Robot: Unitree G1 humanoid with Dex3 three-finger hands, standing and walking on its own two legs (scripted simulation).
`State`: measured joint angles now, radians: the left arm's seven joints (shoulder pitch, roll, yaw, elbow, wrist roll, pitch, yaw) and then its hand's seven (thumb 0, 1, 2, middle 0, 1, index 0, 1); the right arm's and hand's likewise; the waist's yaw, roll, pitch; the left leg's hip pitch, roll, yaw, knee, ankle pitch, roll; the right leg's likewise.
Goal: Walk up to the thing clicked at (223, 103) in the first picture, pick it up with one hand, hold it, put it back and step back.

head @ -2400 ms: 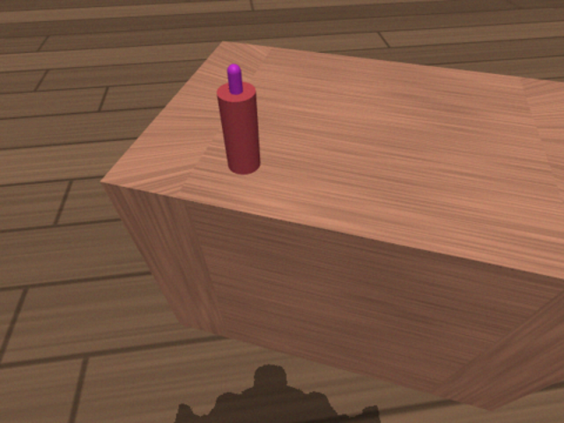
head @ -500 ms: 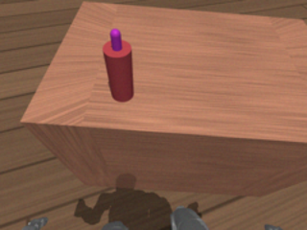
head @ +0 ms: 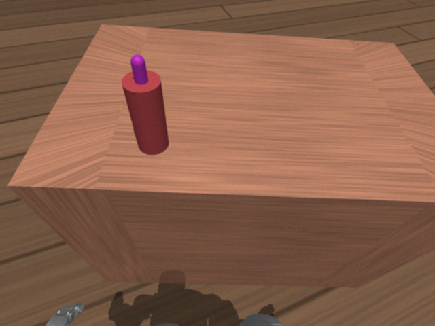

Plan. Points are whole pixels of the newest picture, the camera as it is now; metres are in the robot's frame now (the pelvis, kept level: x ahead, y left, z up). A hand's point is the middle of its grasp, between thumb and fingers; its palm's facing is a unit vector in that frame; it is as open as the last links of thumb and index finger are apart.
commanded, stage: walk up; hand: left
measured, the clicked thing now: (146, 106) +0.50 +0.16 +0.11
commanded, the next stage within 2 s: stand in 1.26 s
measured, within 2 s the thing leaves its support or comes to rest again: neither
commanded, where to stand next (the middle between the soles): +0.06 -0.01 m, yaw +1 degrees
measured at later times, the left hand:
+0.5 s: hand out of the picture +0.07 +0.23 -0.13, palm faces +0.02 -0.93 -0.37, open 7.4 cm
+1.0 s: hand out of the picture +0.09 +0.24 -0.13, palm faces +0.00 -0.94 -0.34, open 7.4 cm
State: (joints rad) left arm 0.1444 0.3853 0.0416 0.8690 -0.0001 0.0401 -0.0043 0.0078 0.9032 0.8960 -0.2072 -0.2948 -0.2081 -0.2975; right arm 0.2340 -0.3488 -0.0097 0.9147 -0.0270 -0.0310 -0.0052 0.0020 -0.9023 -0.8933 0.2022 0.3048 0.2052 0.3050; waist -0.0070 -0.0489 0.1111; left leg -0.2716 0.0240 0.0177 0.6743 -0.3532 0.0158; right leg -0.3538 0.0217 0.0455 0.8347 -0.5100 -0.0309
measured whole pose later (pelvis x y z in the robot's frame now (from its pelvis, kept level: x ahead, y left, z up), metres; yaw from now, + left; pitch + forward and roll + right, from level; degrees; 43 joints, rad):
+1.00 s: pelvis +0.00 -0.01 +0.02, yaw +1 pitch -2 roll +0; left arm 0.07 0.35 0.01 1.15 0.01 -0.01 -0.01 0.01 0.90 0.90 -0.21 -0.29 -0.21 -0.30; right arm 0.10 -0.34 -0.01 1.14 -0.01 0.00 0.02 0.00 -0.90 -0.89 0.20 0.30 0.20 0.30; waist -0.01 0.00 0.05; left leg -0.14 0.03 0.01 0.36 -0.18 -0.02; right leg -0.12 -0.05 0.02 0.34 -0.19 0.04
